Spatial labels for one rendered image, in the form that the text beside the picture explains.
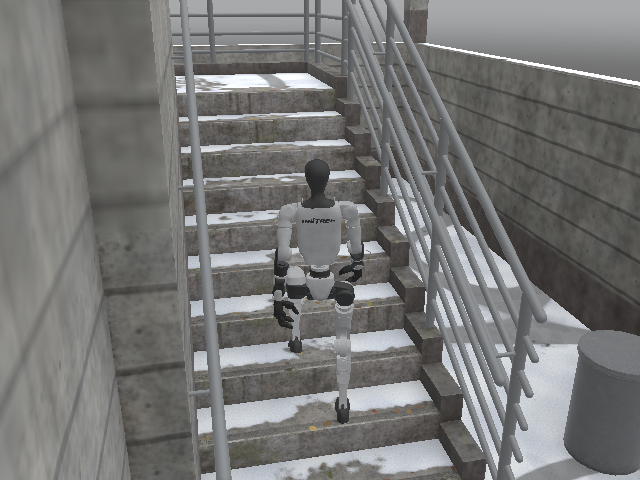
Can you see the robot left upper arm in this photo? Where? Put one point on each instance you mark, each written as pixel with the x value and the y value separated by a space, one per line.
pixel 284 231

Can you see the robot left hand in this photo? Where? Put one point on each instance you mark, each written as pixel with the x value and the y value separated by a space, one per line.
pixel 281 315

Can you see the right robot thigh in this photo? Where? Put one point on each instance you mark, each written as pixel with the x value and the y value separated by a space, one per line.
pixel 344 303

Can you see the robot right upper arm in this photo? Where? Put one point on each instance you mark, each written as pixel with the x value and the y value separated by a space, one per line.
pixel 350 213

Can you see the left robot forearm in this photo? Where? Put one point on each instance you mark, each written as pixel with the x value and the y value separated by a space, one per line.
pixel 280 277

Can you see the robot head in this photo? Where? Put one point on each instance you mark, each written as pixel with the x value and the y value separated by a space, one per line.
pixel 317 174

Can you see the right robot forearm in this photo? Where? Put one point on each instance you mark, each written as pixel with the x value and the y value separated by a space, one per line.
pixel 357 259

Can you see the robot right hand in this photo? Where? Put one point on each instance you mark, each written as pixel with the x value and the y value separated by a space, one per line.
pixel 349 268

